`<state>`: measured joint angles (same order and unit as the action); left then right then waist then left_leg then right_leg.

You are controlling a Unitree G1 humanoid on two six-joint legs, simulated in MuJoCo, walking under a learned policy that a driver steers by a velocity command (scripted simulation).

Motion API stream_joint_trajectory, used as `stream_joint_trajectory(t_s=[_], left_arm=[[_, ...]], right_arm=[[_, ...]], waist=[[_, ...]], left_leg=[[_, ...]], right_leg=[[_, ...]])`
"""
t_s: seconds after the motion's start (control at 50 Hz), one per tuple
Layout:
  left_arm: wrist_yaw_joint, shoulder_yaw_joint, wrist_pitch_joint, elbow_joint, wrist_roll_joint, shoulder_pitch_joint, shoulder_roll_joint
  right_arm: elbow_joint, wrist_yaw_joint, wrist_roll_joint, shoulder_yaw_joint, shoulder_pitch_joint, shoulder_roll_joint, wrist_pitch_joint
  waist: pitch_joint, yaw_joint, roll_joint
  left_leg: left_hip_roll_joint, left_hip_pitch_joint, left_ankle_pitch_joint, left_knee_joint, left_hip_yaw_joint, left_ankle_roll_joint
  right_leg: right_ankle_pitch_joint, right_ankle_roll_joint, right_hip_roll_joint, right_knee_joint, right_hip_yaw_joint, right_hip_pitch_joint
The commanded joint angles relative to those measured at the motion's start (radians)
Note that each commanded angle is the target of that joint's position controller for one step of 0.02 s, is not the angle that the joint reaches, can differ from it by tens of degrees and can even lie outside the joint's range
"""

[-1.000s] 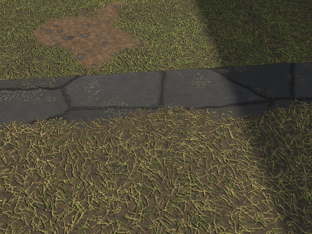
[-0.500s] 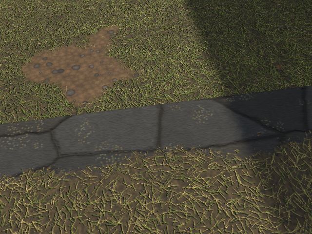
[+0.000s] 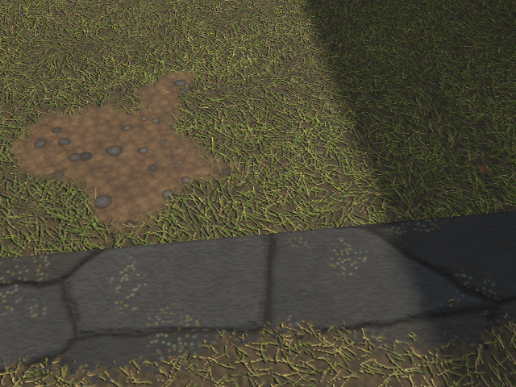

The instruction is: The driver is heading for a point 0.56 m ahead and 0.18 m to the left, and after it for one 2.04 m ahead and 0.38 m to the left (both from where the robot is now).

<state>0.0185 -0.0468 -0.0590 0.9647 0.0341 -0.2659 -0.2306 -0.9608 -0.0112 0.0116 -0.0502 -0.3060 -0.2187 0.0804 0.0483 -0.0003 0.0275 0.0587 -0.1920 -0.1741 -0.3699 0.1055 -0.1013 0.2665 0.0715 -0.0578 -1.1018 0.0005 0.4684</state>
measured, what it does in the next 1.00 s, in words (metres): walks ahead, turning left: right foot, then left foot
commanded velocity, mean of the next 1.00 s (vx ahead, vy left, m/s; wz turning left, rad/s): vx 0.45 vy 0.00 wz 0.46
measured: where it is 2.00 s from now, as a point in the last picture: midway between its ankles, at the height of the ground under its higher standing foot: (223, 367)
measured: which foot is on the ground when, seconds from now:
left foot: down 0.00-0.36, up 0.38-0.86, down 0.88-1.00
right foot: up 0.00-0.32, down 0.34-0.88, up 0.90-1.00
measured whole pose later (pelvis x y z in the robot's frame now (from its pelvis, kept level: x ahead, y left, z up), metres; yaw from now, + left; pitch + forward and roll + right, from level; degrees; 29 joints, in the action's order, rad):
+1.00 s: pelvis +0.47 +0.08 -0.02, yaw +31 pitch +1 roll -1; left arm -0.02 -0.05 -0.04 0.90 0.01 -0.28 -0.23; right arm -0.81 -0.01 0.01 -0.06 -0.10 -0.24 0.02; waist 0.11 -0.04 0.01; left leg 0.08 -0.40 -0.17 -0.55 0.09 -0.12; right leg 0.46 -0.02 -0.08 -1.24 0.06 0.37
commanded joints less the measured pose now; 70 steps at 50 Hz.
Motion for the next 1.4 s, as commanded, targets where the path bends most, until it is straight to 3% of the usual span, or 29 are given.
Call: stream_joint_trajectory(t_s=[0.02, 0.12, 0.24, 0.28, 0.32, 0.34, 0.36, 0.38, 0.4, 0.42, 0.44, 0.48, 0.58, 0.7, 0.78, 0.84, 0.86, 0.88, 0.9, 0.92, 0.94, 0.96, 0.98, 1.0, 1.02, 1.08, 1.16, 1.28, 1.4], left_arm=[[0.010, -0.006, 0.013, -0.038, 0.010, -0.027, -0.028], [0.009, 0.003, 0.012, -0.113, -0.003, 0.194, -0.027], [0.003, 0.009, 0.000, -0.188, -0.017, 0.358, -0.044], [0.001, 0.004, -0.011, -0.198, -0.021, 0.336, -0.065], [-0.009, -0.010, -0.027, -0.161, -0.021, 0.183, -0.094], [-0.021, -0.027, -0.042, -0.117, -0.008, 0.029, -0.131], [-0.036, -0.047, -0.051, -0.110, 0.019, -0.144, -0.216], [-0.033, -0.064, -0.037, -0.120, 0.027, -0.123, -0.289], [-0.030, -0.049, -0.021, -0.137, 0.008, -0.046, -0.195], [-0.027, -0.028, -0.022, -0.151, -0.001, 0.029, -0.110], [-0.024, -0.020, -0.027, -0.147, -0.001, 0.058, -0.079], [-0.032, -0.013, -0.040, -0.124, -0.008, 0.045, -0.057], [-0.028, -0.019, -0.069, -0.084, -0.020, -0.040, -0.075], [-0.029, -0.023, -0.064, -0.060, -0.014, -0.097, -0.099], [-0.040, -0.030, -0.046, -0.035, -0.013, -0.151, -0.126], [-0.053, -0.041, -0.019, -0.028, -0.018, -0.150, -0.167], [-0.054, -0.044, -0.009, -0.032, -0.023, -0.143, -0.178], [-0.050, -0.044, -0.005, -0.043, -0.031, -0.133, -0.178], [-0.044, -0.025, -0.005, -0.088, -0.019, -0.171, -0.086], [-0.040, -0.028, 0.005, -0.138, -0.040, -0.206, -0.094], [-0.043, -0.029, 0.010, -0.127, -0.031, -0.128, -0.117], [-0.042, -0.016, 0.005, -0.131, -0.043, -0.087, -0.080], [-0.042, -0.012, 0.008, -0.109, -0.033, -0.090, -0.072], [-0.040, -0.013, 0.024, -0.098, -0.013, -0.101, -0.073], [-0.037, -0.012, 0.045, -0.074, -0.003, -0.147, -0.065], [-0.027, -0.010, 0.075, -0.038, -0.019, -0.190, -0.040], [-0.029, -0.019, 0.091, -0.051, -0.011, -0.097, -0.068], [-0.023, -0.022, 0.106, -0.104, -0.004, 0.023, -0.062], [-0.018, -0.021, 0.105, -0.142, -0.017, 0.035, -0.045]], right_arm=[[0.005, 0.003, -0.010, -0.013, -0.071, -0.093, 0.024], [-0.019, 0.008, -0.008, -0.011, -0.153, -0.097, 0.015], [-0.029, 0.019, 0.006, -0.019, -0.223, -0.117, 0.003], [-0.019, 0.026, 0.011, -0.028, -0.197, -0.134, -0.001], [-0.002, 0.024, 0.009, -0.037, -0.142, -0.155, -0.001], [0.004, 0.018, 0.002, -0.035, -0.130, -0.141, 0.001], [0.047, 0.015, -0.008, -0.022, -0.128, -0.087, 0.006], [0.074, 0.018, -0.042, -0.011, -0.236, -0.007, -0.001], [0.048, 0.024, -0.012, -0.030, -0.216, -0.106, -0.017], [0.052, 0.015, -0.003, -0.036, -0.149, -0.109, -0.021], [0.060, 0.007, 0.000, -0.032, -0.108, -0.082, -0.023], [0.068, -0.010, 0.021, -0.035, -0.087, -0.069, -0.046], [0.128, -0.035, 0.024, -0.030, 0.043, -0.052, -0.078], [0.210, -0.058, 0.021, -0.007, 0.259, -0.040, -0.074], [0.251, -0.065, 0.029, -0.003, 0.345, -0.050, -0.071], [0.222, -0.051, 0.039, -0.013, 0.228, -0.067, -0.060], [0.189, -0.042, 0.043, -0.025, 0.116, -0.087, -0.048], [0.147, -0.026, 0.055, -0.044, -0.022, -0.130, -0.034], [0.138, -0.012, 0.050, -0.069, -0.058, -0.238, -0.027], [0.175, -0.005, 0.015, -0.093, -0.076, -0.333, -0.042], [0.181, 0.010, -0.003, -0.081, -0.064, -0.273, -0.060], [0.186, 0.018, -0.009, -0.058, 0.021, -0.197, -0.059], [0.184, 0.019, -0.011, -0.035, 0.082, -0.126, -0.055], [0.180, 0.024, -0.017, -0.021, 0.110, -0.091, -0.051], [0.173, 0.025, -0.011, -0.006, 0.125, -0.065, -0.044], [0.135, 0.023, 0.012, 0.001, 0.099, -0.090, -0.015], [0.120, 0.032, 0.004, 0.005, 0.104, -0.109, -0.020], [0.105, 0.057, 0.010, -0.008, 0.039, -0.123, -0.057], [0.107, 0.059, 0.015, -0.026, 0.039, -0.154, -0.073]], waist=[[0.009, -0.027, -0.079], [0.049, 0.023, -0.081], [0.039, 0.072, -0.105], [0.030, 0.047, -0.113], [-0.028, -0.025, -0.105], [-0.117, -0.088, -0.046], [-0.283, -0.140, 0.070], [-0.352, -0.068, 0.289], [-0.261, -0.042, 0.139], [-0.133, -0.025, 0.038], [-0.072, -0.013, 0.012], [-0.039, 0.014, 0.063], [-0.022, 0.019, 0.049], [0.032, -0.017, 0.046], [0.063, -0.036, 0.040], [-0.016, 0.011, 0.074], [-0.085, 0.053, 0.069], [-0.175, 0.122, 0.014], [-0.273, 0.073, -0.151], [-0.435, 0.071, -0.252], [-0.381, 0.083, -0.058], [-0.258, 0.059, -0.068], [-0.172, 0.016, -0.020], [-0.134, -0.014, -0.029], [-0.138, -0.036, -0.037], [-0.146, -0.059, -0.057], [-0.105, -0.038, -0.115], [-0.041, 0.013, -0.100], [-0.066, 0.020, -0.112]], left_leg=[[-0.254, 0.035, 0.197, 0.235, -0.257, -0.117], [-0.218, 0.074, 0.254, 0.236, -0.248, -0.114], [-0.236, 0.194, 0.377, 0.135, -0.304, -0.119], [-0.249, 0.205, 0.418, 0.088, -0.332, -0.102], [-0.222, 0.154, 0.526, -0.051, -0.325, -0.069], [-0.159, 0.082, 0.494, -0.248, -0.278, -0.046], [-0.086, -0.073, 0.208, -0.539, -0.219, -0.027], [0.052, -0.386, -0.384, -0.787, -0.134, -0.002], [-0.029, -0.449, -0.329, -0.881, -0.180, -0.015], [-0.070, -0.451, -0.225, -0.871, -0.186, -0.013], [-0.100, -0.424, -0.165, -0.836, -0.181, -0.003], [-0.131, -0.382, -0.126, -0.796, -0.168, 0.019], [-0.154, -0.484, 0.000, -0.758, -0.140, 0.046], [-0.145, -0.466, 0.175, -0.439, -0.063, 0.048], [-0.119, -0.429, 0.097, -0.301, 0.004, 0.007], [-0.013, -0.257, -0.012, -0.235, 0.063, -0.040], [0.023, -0.129, 0.012, -0.181, 0.054, -0.063], [0.007, 0.083, 0.162, -0.083, 0.000, -0.097], [-0.269, 0.351, 0.574, -0.176, -0.291, -0.142], [-0.475, 0.541, 0.855, -0.118, -0.708, -0.345], [-0.443, 0.463, 0.904, -0.082, -0.538, -0.303], [-0.406, 0.319, 0.895, -0.050, -0.422, -0.274], [-0.347, 0.195, 0.825, -0.005, -0.345, -0.212], [-0.310, 0.102, 0.782, 0.027, -0.289, -0.176], [-0.293, 0.032, 0.776, 0.051, -0.238, -0.147], [-0.275, -0.026, 0.828, 0.084, -0.146, -0.110], [-0.263, 0.009, 0.615, 0.105, -0.090, -0.067], [-0.338, 0.071, 0.242, 0.136, -0.135, -0.139], [-0.373, 0.120, 0.371, 0.044, -0.108, -0.154]], right_leg=[[-0.082, -0.033, -0.046, 0.051, 0.006, 0.108], [-0.231, -0.087, -0.029, 0.321, 0.032, 0.172], [-0.232, -0.084, 0.013, 0.482, 0.022, 0.153], [-0.174, -0.065, 0.023, 0.533, 0.008, 0.082], [-0.118, -0.036, 0.066, 0.615, 0.024, -0.152], [-0.133, -0.006, 0.040, 0.662, -0.002, -0.367], [0.039, 0.042, -0.206, 0.688, -0.249, -0.610], [0.121, 0.140, -0.416, 0.818, -0.665, -0.772], [0.213, 0.139, -0.379, 0.843, -0.666, -0.663], [0.184, 0.114, -0.330, 0.855, -0.499, -0.531], [0.053, 0.094, -0.283, 0.883, -0.364, -0.433], [-0.107, 0.060, -0.219, 0.913, -0.196, -0.350], [-0.297, 0.073, -0.212, 0.951, -0.019, -0.367], [-0.370, 0.063, -0.190, 0.962, 0.142, -0.393], [-0.521, 0.052, -0.220, 0.901, 0.206, -0.498], [-0.992, 0.023, -0.208, 0.635, 0.257, -0.548], [-0.980, 0.012, -0.199, 0.459, 0.261, -0.523], [-0.758, -0.029, -0.168, 0.208, 0.276, -0.404], [0.102, -0.066, -0.086, -0.081, 0.259, -0.117], [0.418, -0.109, 0.078, -0.373, 0.110, 0.129], [0.286, -0.102, 0.002, -0.357, 0.006, 0.170], [0.196, -0.096, -0.019, -0.300, 0.008, 0.160], [0.155, -0.093, -0.048, -0.201, -0.002, 0.116], [0.139, -0.093, -0.060, -0.130, -0.010, 0.052], [0.119, -0.092, -0.054, -0.086, -0.011, -0.036], [0.061, -0.087, -0.009, 0.022, -0.028, -0.133], [0.000, -0.078, 0.006, 0.150, -0.026, -0.076], [0.082, -0.077, -0.004, 0.233, 0.003, 0.013], [0.187, -0.055, 0.023, 0.340, 0.060, -0.049]])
